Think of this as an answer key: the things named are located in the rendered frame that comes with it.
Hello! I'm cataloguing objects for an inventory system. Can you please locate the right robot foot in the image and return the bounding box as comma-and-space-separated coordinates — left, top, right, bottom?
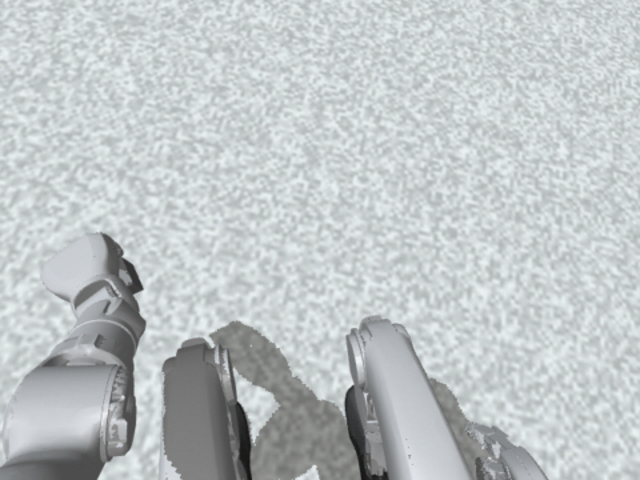
345, 385, 389, 480

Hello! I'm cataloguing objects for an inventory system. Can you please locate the left robot arm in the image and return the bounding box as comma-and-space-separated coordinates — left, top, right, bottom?
0, 274, 146, 480

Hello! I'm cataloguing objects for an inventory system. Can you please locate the right robot hand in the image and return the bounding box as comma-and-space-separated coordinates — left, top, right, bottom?
465, 422, 548, 480

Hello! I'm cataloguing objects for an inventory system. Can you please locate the left robot foot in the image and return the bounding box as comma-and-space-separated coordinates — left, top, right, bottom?
235, 402, 252, 480

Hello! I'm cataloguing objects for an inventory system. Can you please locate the left robot hand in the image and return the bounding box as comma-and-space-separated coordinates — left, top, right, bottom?
40, 232, 124, 302

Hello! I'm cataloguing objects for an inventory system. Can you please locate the cube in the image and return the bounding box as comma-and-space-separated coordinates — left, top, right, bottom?
119, 257, 144, 295

